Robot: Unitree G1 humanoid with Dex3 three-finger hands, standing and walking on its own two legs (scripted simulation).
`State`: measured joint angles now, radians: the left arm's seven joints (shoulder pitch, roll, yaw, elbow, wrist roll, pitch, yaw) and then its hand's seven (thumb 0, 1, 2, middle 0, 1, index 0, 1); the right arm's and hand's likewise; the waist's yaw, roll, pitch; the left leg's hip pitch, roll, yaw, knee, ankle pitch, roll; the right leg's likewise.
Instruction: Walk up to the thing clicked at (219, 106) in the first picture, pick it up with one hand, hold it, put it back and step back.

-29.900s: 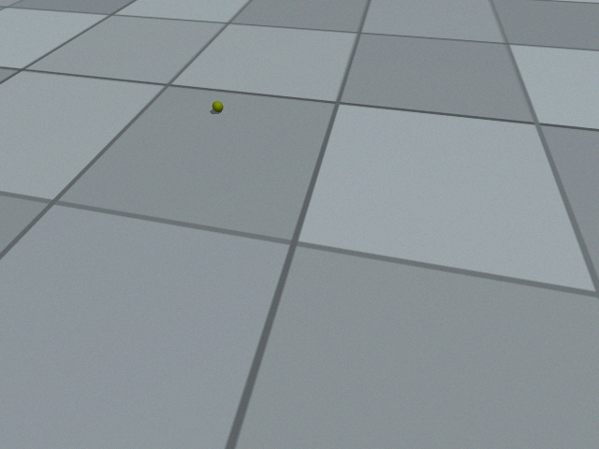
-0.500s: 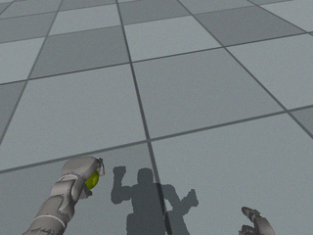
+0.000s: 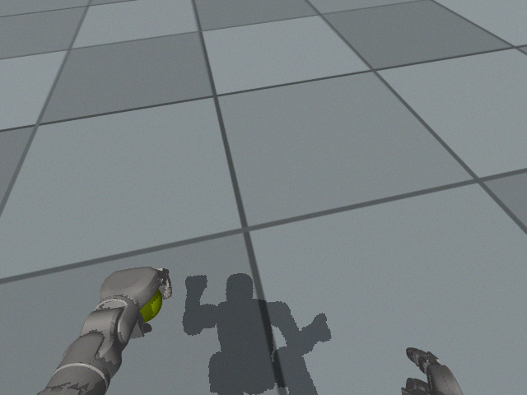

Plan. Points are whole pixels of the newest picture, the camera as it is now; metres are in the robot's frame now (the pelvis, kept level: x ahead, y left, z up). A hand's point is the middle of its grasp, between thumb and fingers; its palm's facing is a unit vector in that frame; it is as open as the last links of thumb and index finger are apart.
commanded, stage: crouch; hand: left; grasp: from above
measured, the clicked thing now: (142, 302) +0.31 +0.23 -0.07
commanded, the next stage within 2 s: lower in 1.76 s
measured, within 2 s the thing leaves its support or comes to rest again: neither
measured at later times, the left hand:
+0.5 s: hand (167, 324) +0.35 +0.25 -0.28, palm faces -0.43 +0.02 -0.90, open 8.3 cm
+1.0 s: hand (182, 342) +0.38 +0.27 -0.49, palm faces -0.46 -0.02 -0.89, open 8.2 cm
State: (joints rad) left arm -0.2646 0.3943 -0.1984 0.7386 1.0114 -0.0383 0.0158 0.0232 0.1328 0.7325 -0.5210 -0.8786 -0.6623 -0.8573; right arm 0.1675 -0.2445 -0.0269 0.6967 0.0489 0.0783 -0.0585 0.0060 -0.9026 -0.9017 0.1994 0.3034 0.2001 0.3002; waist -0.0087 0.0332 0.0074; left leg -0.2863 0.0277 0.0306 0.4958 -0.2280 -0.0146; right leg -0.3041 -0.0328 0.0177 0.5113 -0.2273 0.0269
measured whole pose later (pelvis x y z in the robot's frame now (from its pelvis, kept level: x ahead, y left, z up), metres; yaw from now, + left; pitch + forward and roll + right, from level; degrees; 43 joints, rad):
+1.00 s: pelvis -0.06 +0.01 -0.33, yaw -1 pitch +38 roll -6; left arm -0.80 0.58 0.06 1.27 1.24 -0.15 0.37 0.01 0.13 0.57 -0.62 -0.80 -0.77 -0.76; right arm 0.15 -0.25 -0.03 0.74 -0.10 -0.07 0.07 0.00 -0.91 -0.90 0.20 0.30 0.20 0.30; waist -0.17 0.03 -0.15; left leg -2.03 0.01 -0.09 2.04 -0.68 -0.01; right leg -1.97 -0.03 -0.02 1.98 -0.67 0.05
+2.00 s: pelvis -0.06 +0.01 -0.43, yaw -5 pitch +35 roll -8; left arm -0.97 0.77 0.13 1.50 1.30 -0.23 0.41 0.00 0.11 0.58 -0.65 -0.77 -0.80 -0.75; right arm 0.15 -0.27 0.05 0.75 -0.15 -0.06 0.14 0.00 -0.92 -0.90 0.20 0.30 0.20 0.30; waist -0.24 -0.02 -0.04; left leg -2.30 0.00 -0.14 2.38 -0.70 -0.01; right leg -2.23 0.00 -0.04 2.29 -0.68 0.06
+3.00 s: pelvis -0.06 +0.02 -0.47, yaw -9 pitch +31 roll -12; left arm -0.99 0.92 0.18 1.66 1.34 -0.26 0.56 -0.01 0.11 0.62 -0.64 -0.77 -0.78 -0.78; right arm 0.09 -0.31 0.17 0.73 -0.24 -0.13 0.20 0.00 -0.91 -0.90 0.20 0.30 0.20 0.30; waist -0.32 -0.09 0.09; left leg -2.38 0.00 -0.23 2.56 -0.74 -0.02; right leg -2.28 0.03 -0.09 2.41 -0.69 0.07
